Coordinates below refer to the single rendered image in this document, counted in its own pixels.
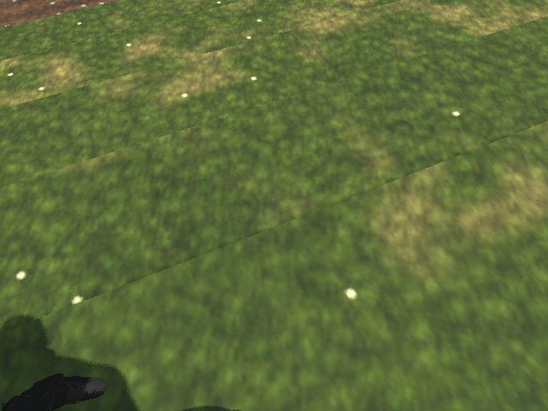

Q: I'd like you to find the left robot hand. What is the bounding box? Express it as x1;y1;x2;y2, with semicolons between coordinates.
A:
2;373;106;411

